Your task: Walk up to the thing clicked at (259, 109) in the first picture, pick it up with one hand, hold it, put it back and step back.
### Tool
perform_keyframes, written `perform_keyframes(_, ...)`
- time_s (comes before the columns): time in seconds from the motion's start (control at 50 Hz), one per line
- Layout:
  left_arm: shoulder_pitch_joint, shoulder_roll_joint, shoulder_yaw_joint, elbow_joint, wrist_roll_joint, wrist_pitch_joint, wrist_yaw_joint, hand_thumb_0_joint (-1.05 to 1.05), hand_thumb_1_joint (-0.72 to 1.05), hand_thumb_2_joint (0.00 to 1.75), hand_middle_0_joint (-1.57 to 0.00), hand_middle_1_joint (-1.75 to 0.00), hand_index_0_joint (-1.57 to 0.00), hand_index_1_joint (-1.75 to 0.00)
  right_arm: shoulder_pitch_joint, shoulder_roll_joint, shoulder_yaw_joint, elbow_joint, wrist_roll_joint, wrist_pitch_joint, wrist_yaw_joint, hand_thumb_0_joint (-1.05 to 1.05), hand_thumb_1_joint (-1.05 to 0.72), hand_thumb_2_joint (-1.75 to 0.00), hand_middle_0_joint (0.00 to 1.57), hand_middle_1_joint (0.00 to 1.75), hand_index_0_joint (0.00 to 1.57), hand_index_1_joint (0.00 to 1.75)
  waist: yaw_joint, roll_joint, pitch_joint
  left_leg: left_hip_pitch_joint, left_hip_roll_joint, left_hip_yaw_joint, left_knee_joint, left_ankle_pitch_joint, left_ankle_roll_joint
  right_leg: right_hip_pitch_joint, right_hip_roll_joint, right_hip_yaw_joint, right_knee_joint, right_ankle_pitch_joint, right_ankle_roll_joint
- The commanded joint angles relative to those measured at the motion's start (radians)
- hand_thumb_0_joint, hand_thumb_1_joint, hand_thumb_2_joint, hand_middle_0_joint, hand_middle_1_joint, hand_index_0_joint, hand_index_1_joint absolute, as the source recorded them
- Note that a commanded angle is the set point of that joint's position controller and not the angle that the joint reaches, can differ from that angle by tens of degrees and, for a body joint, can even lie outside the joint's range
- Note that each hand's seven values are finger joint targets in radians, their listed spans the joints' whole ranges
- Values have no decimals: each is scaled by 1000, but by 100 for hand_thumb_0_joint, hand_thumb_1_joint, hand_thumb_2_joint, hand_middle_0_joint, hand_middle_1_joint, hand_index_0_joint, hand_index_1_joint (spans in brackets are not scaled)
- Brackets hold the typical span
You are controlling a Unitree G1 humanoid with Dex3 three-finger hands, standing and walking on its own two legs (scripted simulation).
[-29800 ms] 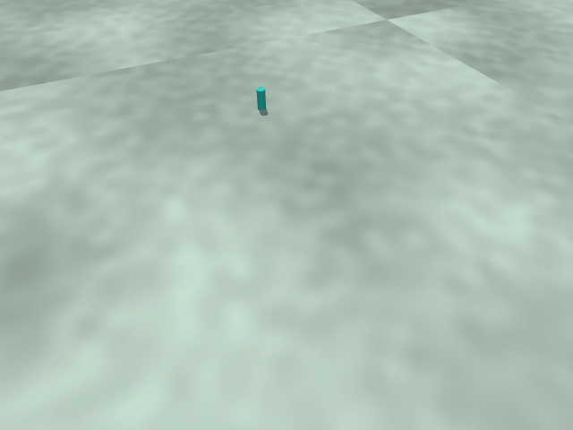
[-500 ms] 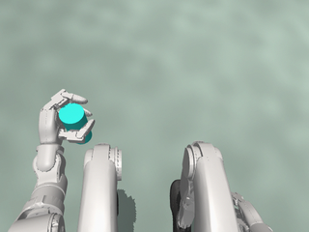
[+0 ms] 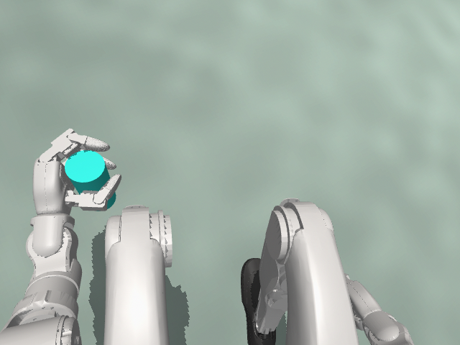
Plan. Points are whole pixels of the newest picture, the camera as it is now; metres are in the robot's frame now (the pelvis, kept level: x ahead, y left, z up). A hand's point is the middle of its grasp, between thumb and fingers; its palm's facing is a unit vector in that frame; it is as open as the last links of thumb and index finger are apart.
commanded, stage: crouch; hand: left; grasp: from the side
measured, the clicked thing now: (93, 183) +0.38 +0.22 -0.11
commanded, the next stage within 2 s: lower in 0.10 s
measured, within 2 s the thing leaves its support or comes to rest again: rests again in 1.98 s
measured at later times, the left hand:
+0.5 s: hand (103, 182) +0.39 +0.21 -0.13, palm faces +0.13 -0.99 +0.00, open 8.0 cm
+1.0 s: hand (104, 184) +0.39 +0.22 -0.18, palm faces +0.16 -0.99 +0.01, open 8.0 cm
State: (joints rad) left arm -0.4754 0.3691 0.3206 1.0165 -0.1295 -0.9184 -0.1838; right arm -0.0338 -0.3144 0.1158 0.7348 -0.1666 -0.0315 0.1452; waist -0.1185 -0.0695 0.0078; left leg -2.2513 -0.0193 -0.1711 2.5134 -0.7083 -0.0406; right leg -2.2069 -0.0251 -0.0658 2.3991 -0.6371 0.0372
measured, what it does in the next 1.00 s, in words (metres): stands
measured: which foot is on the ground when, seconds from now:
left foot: down 0.00-1.00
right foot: down 0.00-1.00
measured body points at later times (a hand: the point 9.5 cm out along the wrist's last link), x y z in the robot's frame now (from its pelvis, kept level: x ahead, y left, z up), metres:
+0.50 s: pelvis -0.01 +0.01 -0.02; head +0.20 +0.12 +0.36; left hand +0.37 +0.27 -0.13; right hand +0.16 -0.26 -0.09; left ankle +0.08 +0.13 -0.27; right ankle +0.12 -0.13 -0.27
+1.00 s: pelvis -0.02 +0.02 -0.03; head +0.21 +0.17 +0.33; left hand +0.38 +0.27 -0.18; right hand +0.14 -0.25 -0.07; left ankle +0.08 +0.13 -0.27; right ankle +0.12 -0.13 -0.27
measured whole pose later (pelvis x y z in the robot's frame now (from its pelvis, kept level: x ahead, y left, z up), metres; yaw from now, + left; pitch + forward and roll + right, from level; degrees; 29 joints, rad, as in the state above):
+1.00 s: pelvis -0.02 +0.02 -0.03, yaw -6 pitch +14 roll -16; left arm -0.52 0.62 0.38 1.32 -0.08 -1.15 0.01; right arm -0.16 -0.36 0.40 0.64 -0.32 -0.05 0.19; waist -0.22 -0.22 0.23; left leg -2.22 -0.03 -0.32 2.66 -0.70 -0.02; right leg -2.10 0.02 -0.19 2.41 -0.58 0.07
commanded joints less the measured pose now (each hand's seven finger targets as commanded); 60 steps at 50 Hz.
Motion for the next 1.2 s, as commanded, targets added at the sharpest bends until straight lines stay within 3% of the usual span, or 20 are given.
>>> perform_keyframes(0.0, -212, 138, 2, -173, -1, -81, 9, 0, 23, 120, -121, -131, -122, -131, 69, -263, -71, -64, -7, -11, -8, 0, -92, -91, 20, 30, 20, 30, -27, 211, -604, 372, -5, 95, -298, 91, 35, 327, 45, -104, -216, 126, -64)
perform_keyframes(0.04, -211, 142, 8, -178, -2, -85, 17, 0, 22, 119, -121, -131, -122, -130, 55, -266, -65, -66, -10, -10, -6, 0, -93, -91, 20, 30, 20, 30, -17, 235, -590, 380, -4, 89, -303, 89, 31, 310, 45, -109, -201, 122, -67)
perform_keyframes(0.08, -202, 134, 2, -163, -5, -89, 26, 0, 24, 119, -121, -131, -122, -130, 59, -273, -59, -74, -16, -8, -2, 0, -92, -91, 20, 30, 20, 30, -31, 228, -613, 393, -4, 85, -287, 110, 29, 331, 49, -115, -200, 144, -64)
perform_keyframes(0.2, -196, 154, 0, -136, 10, -104, 54, 0, 20, 121, -128, -139, -129, -138, 37, -280, -42, -76, -28, -5, 3, 0, -93, -91, 20, 30, 20, 30, -40, 236, -550, 363, -3, 77, -284, 70, 31, 314, 51, -125, -195, 118, -64)
perform_keyframes(0.26, -178, 161, 1, -60, 12, -113, 61, 0, 19, 121, -128, -139, -130, -138, 19, -287, -21, -82, -32, -3, 8, 0, -93, -91, 20, 30, 20, 30, -60, 206, -507, 338, -1, 67, -268, 73, 33, 310, 55, -135, -190, 120, -62)
perform_keyframes(0.28, -223, 171, -1, -67, 12, -122, 67, 0, 17, 122, -129, -140, -130, -139, 15, -286, -14, -85, -38, -4, 9, 0, -93, -91, 20, 30, 20, 30, -73, 201, -502, 322, -1, 67, -259, 54, 36, 320, 57, -136, -196, 109, -60)
perform_keyframes(0.3, -207, 175, 16, -45, 6, -129, 74, 0, 16, 123, -129, -140, -130, -140, 22, -293, -4, -89, -43, -4, 11, 0, -93, -91, 20, 30, 20, 30, -79, 184, -510, 330, -1, 61, -250, 65, 37, 341, 59, -139, -198, 123, -57)
perform_keyframes(0.32, -210, 193, 26, -42, 4, -138, 79, 0, 16, 121, -128, -139, -130, -138, 10, -293, 1, -89, -45, -5, 11, 0, -93, -91, 20, 30, 20, 30, -68, 187, -499, 321, -1, 63, -248, 54, 36, 340, 61, -139, -197, 111, -59)
perform_keyframes(0.34, -225, 198, 24, -39, 7, -151, 82, 0, 16, 121, -127, -139, -129, -138, 0, -300, 9, -95, -53, -6, 13, 0, -93, -91, 20, 30, 20, 30, -83, 198, -494, 340, 2, 56, -247, 56, 34, 335, 60, -147, -192, 113, -57)
perform_keyframes(0.5, -218, 272, 57, 34, 17, -215, 101, 0, 20, 118, -124, -134, -125, -133, -35, -320, 63, -99, -89, -11, 17, 0, -93, -91, 20, 30, 20, 30, -98, 247, -482, 365, 13, 39, -215, 102, 25, 378, 72, -162, -171, 160, -57)
perform_keyframes(0.58, -235, 294, 58, 64, 29, -234, 121, 0, 22, 120, -123, -133, -124, -133, -54, -337, 86, -106, -105, -8, 18, 0, -92, -91, 20, 30, 20, 30, -125, 279, -431, 369, 18, 17, -227, 74, 19, 361, 73, -189, -162, 142, -57)
perform_keyframes(0.6, -213, 296, 58, 75, 32, -237, 125, 0, 22, 120, -122, -132, -123, -132, -63, -339, 91, -111, -108, -9, 20, 0, -92, -91, 20, 30, 20, 30, -119, 273, -422, 367, 19, 12, -229, 63, 20, 355, 74, -194, -162, 133, -56)
perform_keyframes(0.7, -203, 321, 63, 99, 33, -261, 143, 0, 24, 119, -123, -132, -124, -131, -73, -362, 117, -116, -126, -8, 24, 0, -92, -91, 20, 30, 20, 30, -139, 315, -415, 409, 23, -14, -229, 106, 7, 370, 76, -214, -141, 175, -56)
perform_keyframes(0.82, -237, 337, 55, 133, 44, -288, 178, 0, 24, 120, -124, -132, -125, -132, -95, -379, 142, -123, -144, -11, 27, 0, -92, -91, 20, 30, 20, 30, -170, 314, -361, 407, 28, -37, -222, 84, 4, 360, 78, -236, -140, 172, -51)
perform_keyframes(0.84, -226, 345, 54, 140, 43, -290, 182, 0, 24, 119, -123, -131, -124, -131, -104, -375, 148, -126, -145, -12, 27, 0, -92, -91, 20, 30, 20, 30, -161, 308, -353, 398, 28, -37, -219, 76, 6, 359, 81, -236, -144, 164, -51)
perform_keyframes(0.86, -228, 348, 53, 155, 45, -293, 186, 0, 24, 120, -124, -133, -126, -132, -101, -382, 153, -129, -147, -12, 27, 0, -92, -91, 20, 30, 20, 30, -178, 303, -347, 395, 28, -42, -216, 75, 6, 363, 82, -242, -145, 168, -49)
perform_keyframes(0.96, -233, 378, 57, 190, 52, -313, 206, 0, 26, 120, -124, -132, -125, -132, -116, -382, 176, -138, -157, -15, 30, 0, -91, -91, 20, 30, 20, 30, -179, 283, -308, 360, 28, -45, -207, 38, 14, 371, 90, -250, -159, 142, -48)
perform_keyframes(1.18, -218, 413, 62, 204, 67, -348, 235, 0, 32, 121, -122, -130, -123, -130, -125, -407, 203, -147, -180, -16, 37, 0, -91, -90, 20, 30, 20, 30, -200, 339, -291, 426, 40, -88, -223, 79, -4, 373, 96, -279, -138, 185, -45)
